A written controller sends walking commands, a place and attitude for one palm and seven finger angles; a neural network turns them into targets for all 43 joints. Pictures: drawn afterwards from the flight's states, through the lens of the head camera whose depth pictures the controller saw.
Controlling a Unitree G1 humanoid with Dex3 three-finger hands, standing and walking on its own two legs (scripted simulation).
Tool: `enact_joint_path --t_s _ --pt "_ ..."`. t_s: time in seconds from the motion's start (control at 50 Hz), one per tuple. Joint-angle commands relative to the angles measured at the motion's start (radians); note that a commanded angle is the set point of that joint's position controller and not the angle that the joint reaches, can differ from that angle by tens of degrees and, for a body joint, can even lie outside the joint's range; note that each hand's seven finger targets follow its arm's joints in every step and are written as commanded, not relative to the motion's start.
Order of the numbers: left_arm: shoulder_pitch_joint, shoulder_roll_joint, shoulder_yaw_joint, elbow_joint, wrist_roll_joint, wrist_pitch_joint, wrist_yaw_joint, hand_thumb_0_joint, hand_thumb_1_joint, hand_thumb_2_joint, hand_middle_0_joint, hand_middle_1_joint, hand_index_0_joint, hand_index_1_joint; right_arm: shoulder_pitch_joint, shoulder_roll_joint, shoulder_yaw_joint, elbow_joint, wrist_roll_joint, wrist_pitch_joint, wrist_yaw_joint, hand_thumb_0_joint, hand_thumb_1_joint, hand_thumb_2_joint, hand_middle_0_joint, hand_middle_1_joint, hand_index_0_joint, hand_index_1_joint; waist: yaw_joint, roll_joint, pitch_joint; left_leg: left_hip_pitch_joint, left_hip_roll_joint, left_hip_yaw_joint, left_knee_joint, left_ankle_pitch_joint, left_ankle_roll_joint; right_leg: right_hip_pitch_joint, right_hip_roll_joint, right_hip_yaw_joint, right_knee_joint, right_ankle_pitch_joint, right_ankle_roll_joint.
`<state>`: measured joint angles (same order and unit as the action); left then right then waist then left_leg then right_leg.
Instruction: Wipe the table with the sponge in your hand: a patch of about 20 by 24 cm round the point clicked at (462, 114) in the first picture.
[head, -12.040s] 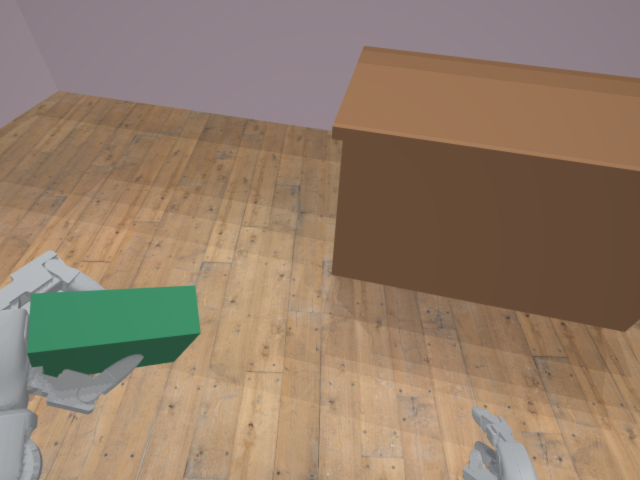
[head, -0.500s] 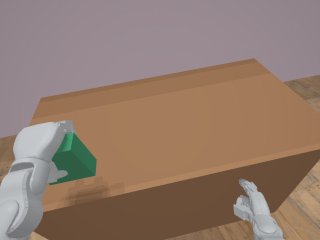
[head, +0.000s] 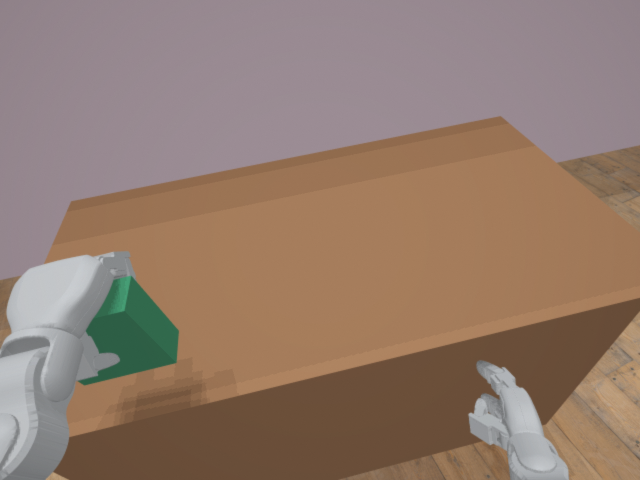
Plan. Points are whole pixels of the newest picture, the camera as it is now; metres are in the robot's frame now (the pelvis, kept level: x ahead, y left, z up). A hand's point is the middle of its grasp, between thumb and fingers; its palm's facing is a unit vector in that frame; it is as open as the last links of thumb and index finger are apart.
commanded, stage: move the sponge above the wiping area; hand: left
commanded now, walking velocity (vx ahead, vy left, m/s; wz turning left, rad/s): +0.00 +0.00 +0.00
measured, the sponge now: (116, 342) +0.22 +0.30 +0.09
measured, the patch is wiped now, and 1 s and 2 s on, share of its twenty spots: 0.00 0.00 0.00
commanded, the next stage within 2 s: none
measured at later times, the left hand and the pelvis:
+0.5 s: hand (87, 322) +0.22 +0.32 +0.12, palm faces +0.02 -0.05 -1.00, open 9.3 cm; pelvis +0.01 +0.01 +0.00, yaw +1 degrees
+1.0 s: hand (85, 327) +0.22 +0.34 +0.10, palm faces -0.03 -0.05 -1.00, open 9.3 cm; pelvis +0.01 +0.01 +0.00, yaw +1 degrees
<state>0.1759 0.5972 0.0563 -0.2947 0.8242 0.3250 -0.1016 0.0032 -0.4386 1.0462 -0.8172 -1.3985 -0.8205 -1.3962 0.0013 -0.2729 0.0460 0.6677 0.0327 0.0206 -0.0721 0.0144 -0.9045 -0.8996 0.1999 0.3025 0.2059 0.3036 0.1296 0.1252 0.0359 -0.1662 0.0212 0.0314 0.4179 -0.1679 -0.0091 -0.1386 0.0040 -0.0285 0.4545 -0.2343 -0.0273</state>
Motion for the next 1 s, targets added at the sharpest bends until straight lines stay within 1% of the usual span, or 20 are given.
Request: enact_joint_path --t_s 0.0,0.04,0.08,0.14,0.16,0.24,0.34,0.36,0.4,0.48,0.54,0.56,0.64,0.66,0.74,0.82,0.84,0.88,0.94,0.98 --pt "-0.174 0.270 0.193 -0.176 0.018 -0.024 0.045 0.000 0.100 1.300 -1.200 -1.600 -1.200 -1.600 -0.217 -0.084 -0.031 -0.184 -0.001 -0.060 -0.016 0.000 -0.900 -0.900 0.200 0.300 0.200 0.300 0.009 -0.081 -0.183 0.086 -0.036 -0.081 -0.028 0.109 0.038 -0.014 -0.013 0.125 -0.114 0.067 -0.031" --pt "-0.209 0.269 0.195 -0.205 0.017 -0.035 0.052 0.000 0.100 1.300 -1.200 -1.600 -1.200 -1.600 -0.244 -0.076 -0.029 -0.186 0.005 -0.068 -0.020 0.000 -0.900 -0.900 0.200 0.300 0.200 0.300 0.005 -0.040 -0.163 0.093 -0.035 -0.083 -0.029 0.087 0.036 -0.028 -0.001 0.148 -0.123 0.037 -0.041" --pt "-0.201 0.244 0.177 -0.189 0.020 -0.057 0.058 0.000 0.100 1.300 -1.200 -1.600 -1.200 -1.600 -0.202 -0.072 -0.034 -0.183 0.002 -0.072 -0.021 0.000 -0.900 -0.900 0.200 0.300 0.200 0.300 0.000 -0.049 -0.187 0.104 -0.031 -0.080 -0.028 0.120 0.039 -0.013 -0.009 0.109 -0.116 0.072 -0.033" --pt "-0.239 0.293 0.216 -0.215 0.031 -0.069 0.071 0.000 0.100 1.300 -1.200 -1.600 -1.200 -1.600 -0.231 -0.076 -0.031 -0.178 0.000 -0.077 -0.023 0.000 -0.900 -0.900 0.200 0.300 0.200 0.300 0.007 -0.004 -0.189 0.117 -0.036 -0.091 -0.033 0.121 0.035 -0.011 0.005 0.138 -0.119 0.073 -0.047" --pt "-0.197 0.233 0.173 -0.203 0.022 -0.074 0.073 0.000 0.100 1.300 -1.200 -1.600 -1.200 -1.600 -0.202 -0.071 -0.038 -0.185 -0.004 -0.079 -0.022 0.000 -0.900 -0.900 0.200 0.300 0.200 0.300 0.005 -0.012 -0.193 0.115 -0.030 -0.077 -0.025 0.137 0.040 -0.002 -0.006 0.103 -0.114 0.095 -0.042" --pt "-0.153 0.281 0.231 -0.208 0.025 -0.065 0.088 0.000 0.100 1.300 -1.200 -1.600 -1.200 -1.600 -0.226 -0.075 -0.036 -0.179 -0.003 -0.072 -0.013 0.000 -0.900 -0.900 0.200 0.300 0.200 0.300 0.019 -0.017 -0.184 0.106 -0.029 -0.093 -0.040 0.148 0.032 0.009 0.005 0.128 -0.114 0.101 -0.048" --pt "-0.205 0.277 0.212 -0.155 0.030 -0.040 0.086 0.000 0.100 1.300 -1.200 -1.600 -1.200 -1.600 -0.234 -0.081 -0.032 -0.171 0.004 -0.059 -0.015 0.000 -0.900 -0.900 0.200 0.300 0.200 0.300 0.009 -0.018 -0.157 0.087 -0.033 -0.093 -0.053 0.108 0.030 -0.009 0.008 0.123 -0.122 0.064 -0.047" --pt "-0.190 0.222 0.166 -0.148 0.022 -0.044 0.083 0.000 0.100 1.300 -1.200 -1.600 -1.200 -1.600 -0.209 -0.078 -0.039 -0.177 0.002 -0.062 -0.014 0.000 -0.900 -0.900 0.200 0.300 0.200 0.300 0.003 -0.017 -0.180 0.090 -0.025 -0.081 -0.047 0.115 0.035 0.001 -0.003 0.083 -0.113 0.077 -0.040" --pt "-0.174 0.266 0.195 -0.126 0.035 -0.049 0.076 0.000 0.100 1.300 -1.200 -1.600 -1.200 -1.600 -0.194 -0.087 -0.039 -0.168 -0.002 -0.058 -0.015 0.000 -0.900 -0.900 0.200 0.300 0.200 0.300 0.008 -0.037 -0.198 0.093 -0.033 -0.093 -0.049 0.135 0.033 0.009 -0.004 0.091 -0.113 0.094 -0.038" --pt "-0.162 0.240 0.177 -0.165 0.031 -0.074 0.070 0.000 0.100 1.300 -1.200 -1.600 -1.200 -1.600 -0.185 -0.075 -0.039 -0.176 0.000 -0.064 -0.013 0.000 -0.900 -0.900 0.200 0.300 0.200 0.300 -0.002 -0.028 -0.201 0.103 -0.027 -0.094 -0.044 0.152 0.036 0.012 0.000 0.078 -0.111 0.107 -0.036" --pt "-0.155 0.283 0.226 -0.184 0.032 -0.083 0.078 0.000 0.100 1.300 -1.200 -1.600 -1.200 -1.600 -0.218 -0.078 -0.035 -0.177 -0.001 -0.063 -0.013 0.000 -0.900 -0.900 0.200 0.300 0.200 0.300 0.011 -0.013 -0.183 0.103 -0.028 -0.105 -0.050 0.137 0.035 0.009 0.013 0.105 -0.114 0.097 -0.046" --pt "-0.168 0.225 0.172 -0.164 0.035 -0.086 0.079 0.000 0.100 1.300 -1.200 -1.600 -1.200 -1.600 -0.190 -0.075 -0.039 -0.174 -0.004 -0.061 -0.013 0.000 -0.900 -0.900 0.200 0.300 0.200 0.300 0.000 -0.015 -0.185 0.100 -0.024 -0.089 -0.046 0.134 0.038 0.000 0.005 0.070 -0.114 0.095 -0.041" --pt "-0.216 0.286 0.224 -0.130 0.044 -0.087 0.097 0.000 0.100 1.300 -1.200 -1.600 -1.200 -1.600 -0.209 -0.084 -0.038 -0.162 0.001 -0.060 -0.019 0.000 -0.900 -0.900 0.200 0.300 0.200 0.300 0.005 -0.022 -0.167 0.097 -0.029 -0.103 -0.058 0.094 0.032 -0.012 0.014 0.107 -0.126 0.061 -0.048" --pt "-0.200 0.236 0.184 -0.116 0.039 -0.090 0.100 0.000 0.100 1.300 -1.200 -1.600 -1.200 -1.600 -0.182 -0.077 -0.044 -0.167 -0.001 -0.061 -0.019 0.000 -0.900 -0.900 0.200 0.300 0.200 0.300 -0.001 -0.024 -0.183 0.091 -0.026 -0.088 -0.053 0.098 0.036 -0.001 0.004 0.069 -0.120 0.060 -0.040" --pt "-0.247 0.288 0.217 -0.073 0.044 -0.087 0.100 0.000 0.100 1.300 -1.200 -1.600 -1.200 -1.600 -0.203 -0.083 -0.038 -0.153 0.004 -0.059 -0.026 0.000 -0.900 -0.900 0.200 0.300 0.200 0.300 -0.004 -0.023 -0.167 0.093 -0.033 -0.100 -0.061 0.070 0.033 -0.013 0.014 0.103 -0.136 0.039 -0.046" --pt "-0.241 0.258 0.181 -0.041 0.046 -0.106 0.086 0.000 0.100 1.300 -1.200 -1.600 -1.200 -1.600 -0.169 -0.084 -0.045 -0.151 -0.001 -0.057 -0.028 0.000 -0.900 -0.900 0.200 0.300 0.200 0.300 -0.009 -0.022 -0.199 0.102 -0.034 -0.091 -0.052 0.107 0.037 0.001 -0.001 0.069 -0.131 0.073 -0.036" --pt "-0.247 0.301 0.227 -0.053 0.044 -0.110 0.087 0.000 0.100 1.300 -1.200 -1.600 -1.200 -1.600 -0.194 -0.085 -0.041 -0.149 0.003 -0.064 -0.029 0.000 -0.900 -0.900 0.200 0.300 0.200 0.300 -0.005 -0.023 -0.191 0.102 -0.034 -0.095 -0.050 0.092 0.037 0.000 0.013 0.097 -0.131 0.063 -0.045" --pt "-0.242 0.252 0.182 -0.047 0.043 -0.123 0.081 0.000 0.100 1.300 -1.200 -1.600 -1.200 -1.600 -0.166 -0.079 -0.043 -0.152 0.000 -0.065 -0.027 0.000 -0.900 -0.900 0.200 0.300 0.200 0.300 -0.013 -0.017 -0.205 0.103 -0.033 -0.090 -0.045 0.114 0.037 0.003 0.002 0.066 -0.127 0.081 -0.038" --pt "-0.267 0.300 0.227 -0.038 0.045 -0.132 0.082 0.000 0.100 1.300 -1.200 -1.600 -1.200 -1.600 -0.189 -0.085 -0.040 -0.147 0.003 -0.062 -0.028 0.000 -0.900 -0.900 0.200 0.300 0.200 0.300 -0.009 -0.007 -0.176 0.099 -0.035 -0.096 -0.049 0.092 0.035 -0.014 0.012 0.094 -0.135 0.066 -0.046" --pt "-0.244 0.268 0.202 -0.022 0.045 -0.143 0.084 0.000 0.100 1.300 -1.200 -1.600 -1.200 -1.600 -0.159 -0.084 -0.045 -0.147 -0.001 -0.063 -0.028 0.000 -0.900 -0.900 0.200 0.300 0.200 0.300 -0.010 -0.019 -0.195 0.097 -0.036 -0.094 -0.042 0.100 0.037 -0.012 0.004 0.066 -0.131 0.068 -0.038"
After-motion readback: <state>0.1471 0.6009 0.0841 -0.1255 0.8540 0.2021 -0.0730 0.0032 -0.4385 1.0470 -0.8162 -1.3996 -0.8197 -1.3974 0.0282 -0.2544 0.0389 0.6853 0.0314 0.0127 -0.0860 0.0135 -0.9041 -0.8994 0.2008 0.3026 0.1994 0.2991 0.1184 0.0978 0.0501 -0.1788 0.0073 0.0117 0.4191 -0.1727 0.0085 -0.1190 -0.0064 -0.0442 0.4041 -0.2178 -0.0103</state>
